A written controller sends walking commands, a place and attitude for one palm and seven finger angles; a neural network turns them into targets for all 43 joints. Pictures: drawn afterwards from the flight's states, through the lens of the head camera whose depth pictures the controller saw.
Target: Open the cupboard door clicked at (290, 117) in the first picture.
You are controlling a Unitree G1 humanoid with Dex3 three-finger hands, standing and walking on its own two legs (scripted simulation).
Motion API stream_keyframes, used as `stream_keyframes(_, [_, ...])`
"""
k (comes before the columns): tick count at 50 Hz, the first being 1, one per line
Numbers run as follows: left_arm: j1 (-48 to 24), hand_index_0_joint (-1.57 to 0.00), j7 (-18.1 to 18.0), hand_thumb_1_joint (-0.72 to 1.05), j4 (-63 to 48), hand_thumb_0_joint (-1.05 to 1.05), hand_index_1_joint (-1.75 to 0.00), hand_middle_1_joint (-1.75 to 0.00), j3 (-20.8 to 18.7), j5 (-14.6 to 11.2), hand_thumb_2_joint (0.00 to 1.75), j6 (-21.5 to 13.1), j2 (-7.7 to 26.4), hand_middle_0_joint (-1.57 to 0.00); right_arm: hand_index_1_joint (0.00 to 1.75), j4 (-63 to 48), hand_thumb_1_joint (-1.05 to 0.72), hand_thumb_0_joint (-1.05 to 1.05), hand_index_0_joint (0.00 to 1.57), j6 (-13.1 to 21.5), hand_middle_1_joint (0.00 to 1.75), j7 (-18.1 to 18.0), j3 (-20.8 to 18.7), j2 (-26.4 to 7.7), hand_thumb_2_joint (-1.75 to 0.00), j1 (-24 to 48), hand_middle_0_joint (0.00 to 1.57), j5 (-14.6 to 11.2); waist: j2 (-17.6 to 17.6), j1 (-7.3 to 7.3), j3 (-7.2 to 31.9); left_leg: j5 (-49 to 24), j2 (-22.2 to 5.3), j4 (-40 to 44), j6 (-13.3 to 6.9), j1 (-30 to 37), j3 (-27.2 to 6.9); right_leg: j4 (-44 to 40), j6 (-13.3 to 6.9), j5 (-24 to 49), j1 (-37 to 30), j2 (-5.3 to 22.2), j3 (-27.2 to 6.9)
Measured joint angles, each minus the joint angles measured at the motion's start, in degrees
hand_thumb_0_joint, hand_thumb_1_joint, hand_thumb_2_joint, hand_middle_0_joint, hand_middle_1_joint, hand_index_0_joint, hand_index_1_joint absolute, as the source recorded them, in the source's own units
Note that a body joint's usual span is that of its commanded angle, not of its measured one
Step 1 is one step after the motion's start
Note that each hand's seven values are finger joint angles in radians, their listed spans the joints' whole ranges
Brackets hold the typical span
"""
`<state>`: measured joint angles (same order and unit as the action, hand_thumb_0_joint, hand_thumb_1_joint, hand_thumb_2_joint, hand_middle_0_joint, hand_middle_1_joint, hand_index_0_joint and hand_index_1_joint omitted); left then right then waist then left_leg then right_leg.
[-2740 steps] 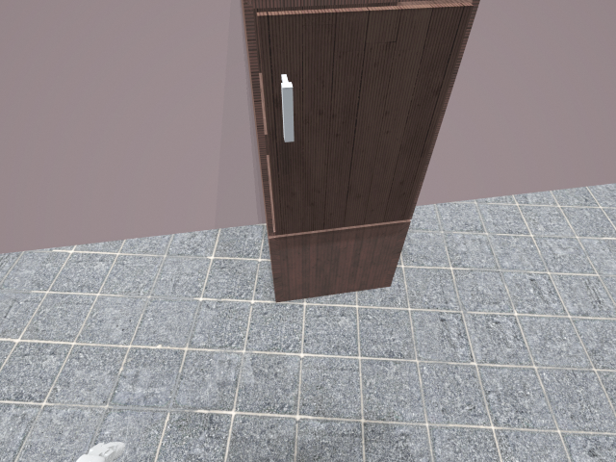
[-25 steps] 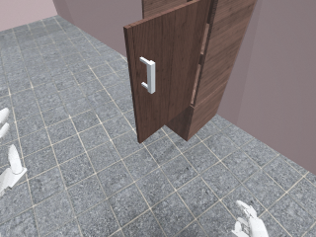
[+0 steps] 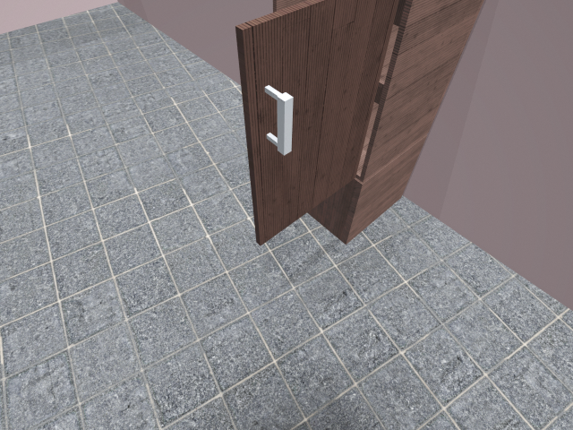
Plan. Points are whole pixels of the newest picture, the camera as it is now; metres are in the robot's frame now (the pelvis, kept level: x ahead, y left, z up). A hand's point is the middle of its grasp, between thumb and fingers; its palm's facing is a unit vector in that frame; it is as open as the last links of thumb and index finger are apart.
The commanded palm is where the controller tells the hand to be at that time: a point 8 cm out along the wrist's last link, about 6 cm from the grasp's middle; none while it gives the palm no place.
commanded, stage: let the arm hang, fingers relaxed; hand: left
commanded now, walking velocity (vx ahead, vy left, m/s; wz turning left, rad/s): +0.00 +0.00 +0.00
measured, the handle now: (277, 120) +0.62 +0.06 +0.07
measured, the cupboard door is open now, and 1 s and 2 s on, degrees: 89 89 89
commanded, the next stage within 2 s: look to check the result in 0.62 s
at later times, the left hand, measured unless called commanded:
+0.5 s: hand out of the picture +0.10 +0.21 -0.15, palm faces +0.00 -0.95 -0.30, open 7.4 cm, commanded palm none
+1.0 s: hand out of the picture +0.11 +0.22 -0.14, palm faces -0.02 -0.93 -0.36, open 7.4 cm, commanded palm none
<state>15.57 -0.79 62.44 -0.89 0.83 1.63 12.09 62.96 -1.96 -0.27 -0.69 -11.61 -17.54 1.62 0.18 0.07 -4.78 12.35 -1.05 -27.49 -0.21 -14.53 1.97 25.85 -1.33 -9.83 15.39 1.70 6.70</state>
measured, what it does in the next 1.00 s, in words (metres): stands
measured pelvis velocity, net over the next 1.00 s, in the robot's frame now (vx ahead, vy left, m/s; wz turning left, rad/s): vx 0.04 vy -0.02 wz -0.01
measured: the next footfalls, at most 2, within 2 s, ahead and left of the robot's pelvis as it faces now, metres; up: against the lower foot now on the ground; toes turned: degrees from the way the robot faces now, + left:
none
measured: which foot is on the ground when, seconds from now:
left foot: down 0.00-1.00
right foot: down 0.00-1.00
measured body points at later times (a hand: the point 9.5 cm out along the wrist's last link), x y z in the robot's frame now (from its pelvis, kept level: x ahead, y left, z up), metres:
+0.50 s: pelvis +0.01 -0.01 +0.01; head +0.03 -0.02 +0.46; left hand +0.10 +0.26 -0.13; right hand +0.06 -0.27 -0.15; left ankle +0.03 +0.12 -0.74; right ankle +0.05 -0.11 -0.74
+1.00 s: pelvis +0.04 -0.02 +0.01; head +0.06 -0.04 +0.46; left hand +0.12 +0.27 -0.12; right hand +0.10 -0.31 -0.14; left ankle +0.03 +0.12 -0.74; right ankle +0.05 -0.11 -0.74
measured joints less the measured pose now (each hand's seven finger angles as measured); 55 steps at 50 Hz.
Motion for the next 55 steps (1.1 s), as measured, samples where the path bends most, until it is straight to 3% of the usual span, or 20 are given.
stream_keyframes(11, [-2.11, -0.2, -0.32, 0.92, 3.2, 0.01, -0.3, -0.3, -0.92, -0.02, 0.9, -0.7, 1.63, -0.2, 0.3, 1.37, -0.91, 0.01, 0.2, 0.97, 0.3, -0.1, -0.53, 0.13, -0.9, 1.83, 0.2, -0.1, 2.38, -0.12, 1.12, -0.75, 0.26, 2.41, -0.02, 2.39, 0.51, -1.08, 0.01, 0.14, -1.6, 0.14, -0.49])
stream_keyframes(29, [-10.35, -0.2, 0.3, 0.91, 1.35, 0.01, -0.3, -0.3, -0.35, 0.05, 0.9, -2.4, 2.77, -0.21, 0.3, 1.37, -0.91, 0.01, 0.2, 2.19, 0.29, 0.09, -0.58, -4.97, -0.9, 9.01, 0.2, -0.11, 1.62, -0.74, 1.96, -1.86, 0.03, 7.11, 0.72, 6.29, 0.42, -4.31, -0.29, 0.41, -4.82, -0.36, -0.36])
stream_keyframes(41, [-10.48, -0.2, 0.38, 0.91, 2.31, 0.01, -0.3, -0.3, -0.16, -0.08, 0.9, -2.48, 5.01, -0.21, 0.3, 1.53, -0.91, 0.01, 0.2, 1.99, 0.29, 0.2, -0.16, -7.02, -0.9, 10.56, 0.2, -0.19, 1.77, -0.61, 1.49, -2.07, -0.74, 9.44, 1.46, 8.06, 0.12, -6.84, -0.83, 0.57, -6.72, -1.31, -0.01])
stream_keyframes(55, [-9.69, -0.2, 0.2, 0.91, 2.98, 0.01, -0.3, -0.3, 0.1, -0.23, 0.9, -2.52, 5.14, -0.21, 0.3, 1.88, -0.91, 0.01, 0.2, 1.72, 0.3, 0.08, 0.19, -6.72, -0.9, 10.72, 0.2, -0.33, 2.13, -0.33, 1.23, -1.63, -1.33, 10.54, 2.0, 9.48, 0.05, -7.93, -1.2, 0.08, -8.11, -1.99, 0.09])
